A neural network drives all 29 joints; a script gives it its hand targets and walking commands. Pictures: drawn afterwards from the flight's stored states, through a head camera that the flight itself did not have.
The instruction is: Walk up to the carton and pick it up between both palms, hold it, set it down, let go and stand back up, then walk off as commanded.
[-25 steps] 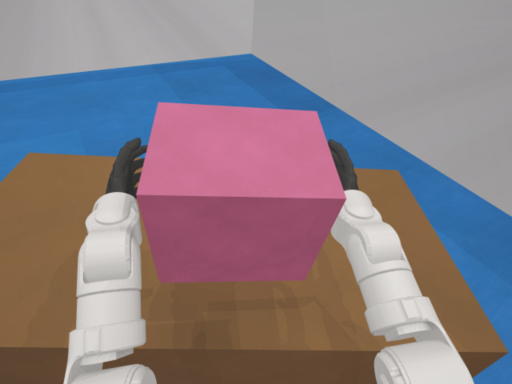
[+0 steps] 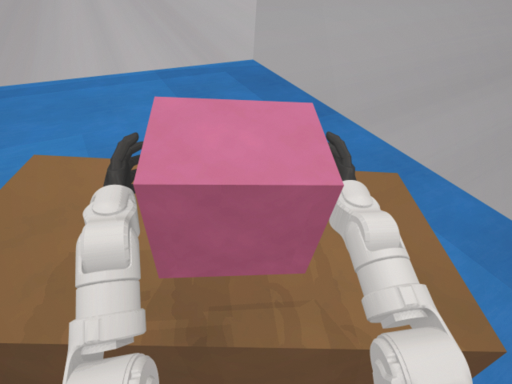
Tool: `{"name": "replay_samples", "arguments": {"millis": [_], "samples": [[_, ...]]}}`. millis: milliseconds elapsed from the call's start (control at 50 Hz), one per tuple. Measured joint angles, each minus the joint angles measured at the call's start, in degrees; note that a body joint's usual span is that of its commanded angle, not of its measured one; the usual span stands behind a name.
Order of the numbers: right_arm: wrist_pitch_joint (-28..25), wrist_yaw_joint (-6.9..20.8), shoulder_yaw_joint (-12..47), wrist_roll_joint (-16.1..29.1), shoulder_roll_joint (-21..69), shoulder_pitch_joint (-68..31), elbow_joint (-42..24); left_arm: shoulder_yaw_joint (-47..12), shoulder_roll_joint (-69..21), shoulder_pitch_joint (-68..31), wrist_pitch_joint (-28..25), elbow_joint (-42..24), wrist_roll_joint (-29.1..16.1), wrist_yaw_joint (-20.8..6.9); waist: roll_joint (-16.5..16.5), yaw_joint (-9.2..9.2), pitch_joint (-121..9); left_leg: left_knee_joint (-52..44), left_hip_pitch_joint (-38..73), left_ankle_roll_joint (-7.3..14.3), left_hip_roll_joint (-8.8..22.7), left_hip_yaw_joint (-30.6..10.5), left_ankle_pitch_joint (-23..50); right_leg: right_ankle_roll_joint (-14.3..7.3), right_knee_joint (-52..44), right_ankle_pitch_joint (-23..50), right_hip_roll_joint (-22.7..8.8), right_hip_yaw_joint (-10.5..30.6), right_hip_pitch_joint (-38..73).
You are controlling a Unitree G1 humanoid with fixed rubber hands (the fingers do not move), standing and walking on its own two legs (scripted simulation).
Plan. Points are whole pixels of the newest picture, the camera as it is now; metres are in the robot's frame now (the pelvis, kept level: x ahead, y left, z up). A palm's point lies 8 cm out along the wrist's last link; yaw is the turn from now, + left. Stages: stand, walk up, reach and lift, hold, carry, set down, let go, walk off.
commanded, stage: hold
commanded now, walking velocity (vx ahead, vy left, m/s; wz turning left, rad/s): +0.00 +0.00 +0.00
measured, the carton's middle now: (235, 191) +0.37 +0.01 +0.17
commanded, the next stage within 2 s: none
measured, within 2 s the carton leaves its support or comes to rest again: neither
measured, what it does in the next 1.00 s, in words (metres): stands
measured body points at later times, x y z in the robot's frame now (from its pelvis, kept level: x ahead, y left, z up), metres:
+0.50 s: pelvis +0.00 +0.00 +0.00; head -0.04 +0.03 +0.45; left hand +0.37 +0.17 +0.18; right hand +0.38 -0.15 +0.18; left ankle +0.02 +0.13 -0.75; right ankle +0.02 -0.11 -0.75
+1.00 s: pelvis +0.00 +0.00 +0.00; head -0.04 +0.03 +0.45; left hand +0.37 +0.17 +0.18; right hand +0.37 -0.15 +0.18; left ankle +0.02 +0.13 -0.75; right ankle +0.02 -0.11 -0.75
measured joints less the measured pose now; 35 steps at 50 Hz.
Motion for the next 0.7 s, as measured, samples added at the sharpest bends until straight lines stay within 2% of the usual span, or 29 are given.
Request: {"name": "replay_samples", "arguments": {"millis": [160, 260, 580, 700], "samples": [[0.26, -0.27, 1.04, 0.65, -0.51, 0.65, -0.63, 0.46, -0.73, 0.61, 0.54, -0.98, 0.45, -0.29, 0.02, 0.02, 0.61, -0.13, 0.91, 0.06, 0.08, 0.31, -0.21, 0.02, 0.04, -0.18, 0.07, 0.31, 0.71], [0.21, -0.36, 1.23, 0.84, -0.51, 1.4, -1.66, -0.14, -0.61, 1.29, 0.75, -2.0, 0.47, -0.3, -0.03, -0.61, 0.63, 0.09, 0.95, 0.06, -0.03, -0.05, -0.36, 0.08, 0.07, -0.39, -0.02, -0.05, 0.98], [-0.02, -0.25, 0.97, 0.61, -0.3, 1.23, -1.53, -0.05, -0.44, 0.94, 1.0, -1.95, 0.4, -0.39, -0.12, 0.15, 0.67, -0.09, 0.63, 0.17, -0.16, 0.31, -0.37, 0.2, 0.27, -0.49, -0.17, 0.31, 0.37], [-0.04, -0.28, 1.32, 0.93, -0.52, 1.76, -2.35, -0.52, -0.73, 1.89, 1.06, -3.13, 0.52, -0.04, 0.02, -0.3, 0.86, 0.29, 1.42, 0.21, -0.15, 0.01, -0.88, 0.26, 0.09, -0.79, -0.14, 0.02, 1.52]]}}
